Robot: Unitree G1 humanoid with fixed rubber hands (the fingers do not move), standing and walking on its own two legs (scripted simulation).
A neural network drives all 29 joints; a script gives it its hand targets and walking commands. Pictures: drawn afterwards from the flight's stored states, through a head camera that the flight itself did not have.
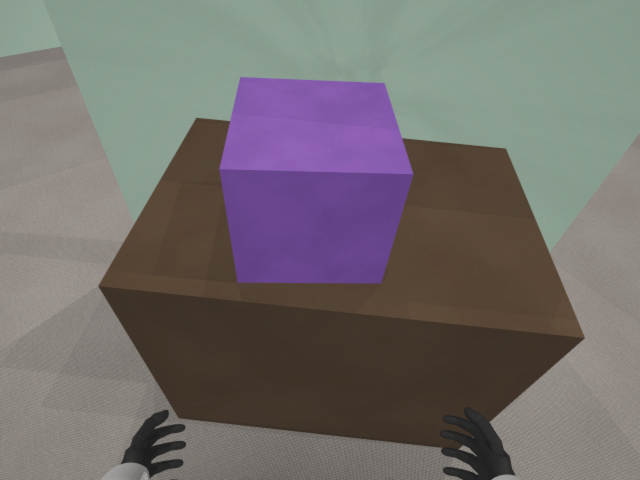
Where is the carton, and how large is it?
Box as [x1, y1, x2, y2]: [219, 77, 412, 283]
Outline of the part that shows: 240,77 219,168 237,281 380,283 412,177 412,171 384,83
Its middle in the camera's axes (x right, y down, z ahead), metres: -0.01 -0.10 +0.70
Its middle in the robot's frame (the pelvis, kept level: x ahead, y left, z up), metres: +0.59 +0.05 +0.03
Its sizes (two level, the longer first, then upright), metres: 0.264 0.258 0.249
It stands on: a pedestal, 0.67 m high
